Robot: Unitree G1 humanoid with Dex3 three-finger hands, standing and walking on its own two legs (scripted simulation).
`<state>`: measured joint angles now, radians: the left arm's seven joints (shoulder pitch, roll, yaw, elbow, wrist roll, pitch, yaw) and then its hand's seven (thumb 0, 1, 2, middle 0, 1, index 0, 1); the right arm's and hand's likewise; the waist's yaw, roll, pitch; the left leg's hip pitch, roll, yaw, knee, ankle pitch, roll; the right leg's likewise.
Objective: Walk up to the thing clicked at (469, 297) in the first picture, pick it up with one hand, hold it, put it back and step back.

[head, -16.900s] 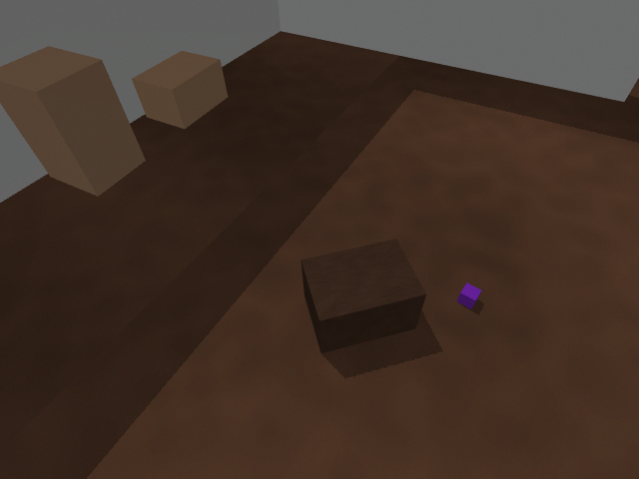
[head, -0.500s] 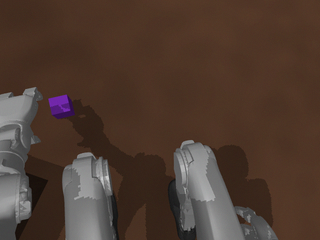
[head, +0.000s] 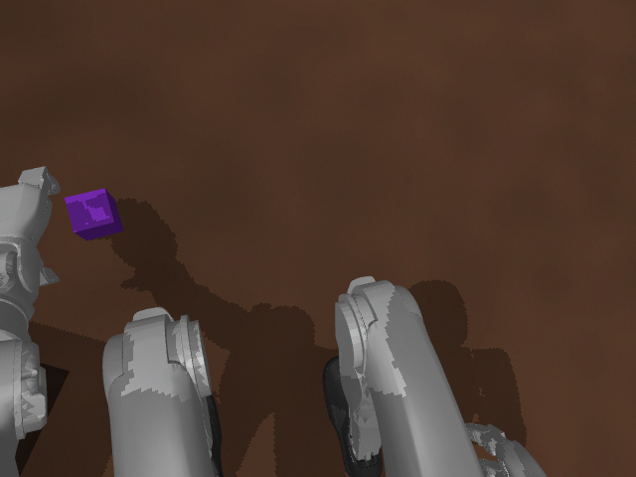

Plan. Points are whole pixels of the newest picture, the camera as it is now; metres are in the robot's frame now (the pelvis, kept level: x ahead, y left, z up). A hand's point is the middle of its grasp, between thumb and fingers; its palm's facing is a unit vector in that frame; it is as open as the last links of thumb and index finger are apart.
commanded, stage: rise first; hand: left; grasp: from above
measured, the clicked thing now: (95, 215) +0.49 +0.29 -0.30
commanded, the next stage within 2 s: approach in 1.62 s
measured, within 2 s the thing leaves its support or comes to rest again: neither
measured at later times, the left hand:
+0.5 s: hand (35, 232) +0.43 +0.33 -0.19, palm faces -0.44 -0.12 -0.89, open 12.7 cm
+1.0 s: hand (29, 218) +0.45 +0.33 -0.19, palm faces -0.43 -0.12 -0.90, open 12.5 cm
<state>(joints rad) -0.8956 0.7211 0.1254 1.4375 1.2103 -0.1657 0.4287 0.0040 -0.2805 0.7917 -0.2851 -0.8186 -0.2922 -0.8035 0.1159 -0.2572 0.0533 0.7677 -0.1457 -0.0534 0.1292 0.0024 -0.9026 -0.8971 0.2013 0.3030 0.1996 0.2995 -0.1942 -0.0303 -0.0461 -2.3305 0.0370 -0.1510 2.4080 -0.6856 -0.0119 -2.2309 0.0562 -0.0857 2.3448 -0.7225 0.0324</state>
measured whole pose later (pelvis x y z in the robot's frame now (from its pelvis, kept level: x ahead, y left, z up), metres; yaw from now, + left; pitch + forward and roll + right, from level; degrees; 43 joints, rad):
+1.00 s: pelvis +0.00 +0.00 -0.01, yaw -2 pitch +33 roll -9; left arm -0.98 0.82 0.13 1.48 1.21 -0.15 0.40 0.00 -0.24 0.76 -0.34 -0.76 -0.34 -0.76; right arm 0.13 -0.27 0.12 0.73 -0.16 -0.06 0.15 0.00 -0.90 -0.90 0.20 0.30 0.20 0.30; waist -0.24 -0.03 -0.01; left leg -2.36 0.03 -0.18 2.45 -0.68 -0.01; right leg -2.25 0.06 -0.11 2.37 -0.72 0.04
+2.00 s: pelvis -0.01 +0.00 +0.00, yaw -1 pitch +33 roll -9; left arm -1.05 0.76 0.01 1.50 1.20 -0.14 0.39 0.00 -0.17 0.69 -0.41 -0.71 -0.41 -0.71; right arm 0.14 -0.27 0.12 0.74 -0.16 -0.08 0.14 0.00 -0.90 -0.89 0.20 0.30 0.20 0.30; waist -0.26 -0.04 -0.03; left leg -2.35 0.03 -0.17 2.42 -0.66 -0.01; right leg -2.25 0.06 -0.10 2.34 -0.69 0.03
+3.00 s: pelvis -0.01 +0.00 -0.02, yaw -3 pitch +30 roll -10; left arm -1.11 0.88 0.10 1.72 1.25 -0.12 0.56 0.00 -0.16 0.70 -0.40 -0.64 -0.39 -0.65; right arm 0.13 -0.30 0.24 0.68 -0.21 -0.14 0.17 0.00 -0.89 -0.89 0.20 0.30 0.20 0.30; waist -0.36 -0.10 0.09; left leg -2.38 0.04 -0.21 2.49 -0.67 -0.01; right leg -2.27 0.08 -0.13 2.39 -0.67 0.05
